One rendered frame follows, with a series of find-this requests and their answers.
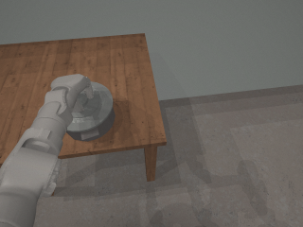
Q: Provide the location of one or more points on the knob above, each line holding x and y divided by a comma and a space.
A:
82, 98

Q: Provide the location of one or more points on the robot left upper arm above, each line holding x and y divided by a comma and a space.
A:
31, 175

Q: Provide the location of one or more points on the robot left forearm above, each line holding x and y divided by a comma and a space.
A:
49, 126

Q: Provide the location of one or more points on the lid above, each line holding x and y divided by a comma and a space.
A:
95, 112

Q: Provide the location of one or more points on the table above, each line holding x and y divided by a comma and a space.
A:
121, 63

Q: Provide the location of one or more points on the pot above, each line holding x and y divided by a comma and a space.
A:
96, 132

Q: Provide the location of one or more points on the robot left hand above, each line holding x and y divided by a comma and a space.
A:
79, 83

